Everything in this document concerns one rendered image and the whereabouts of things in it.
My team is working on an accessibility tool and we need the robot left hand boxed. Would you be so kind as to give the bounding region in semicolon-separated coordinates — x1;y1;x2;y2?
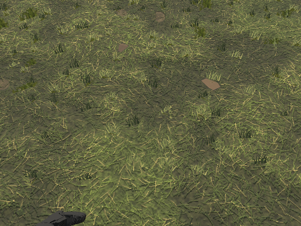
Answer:
36;210;87;226

